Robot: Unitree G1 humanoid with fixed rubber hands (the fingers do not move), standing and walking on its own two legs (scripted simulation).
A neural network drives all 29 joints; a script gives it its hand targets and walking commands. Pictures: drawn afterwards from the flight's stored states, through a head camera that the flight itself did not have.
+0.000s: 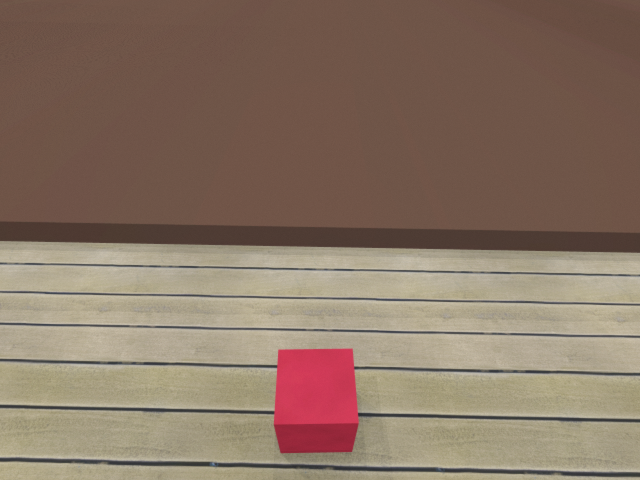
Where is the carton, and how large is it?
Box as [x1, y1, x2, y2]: [274, 349, 358, 452]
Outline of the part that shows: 278,350 274,427 280,452 351,451 358,423 352,349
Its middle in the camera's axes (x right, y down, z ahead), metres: -0.01 +0.47 +1.11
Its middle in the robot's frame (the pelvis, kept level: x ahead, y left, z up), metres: +0.47 +0.02 -0.66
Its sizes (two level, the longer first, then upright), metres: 0.210 0.200 0.250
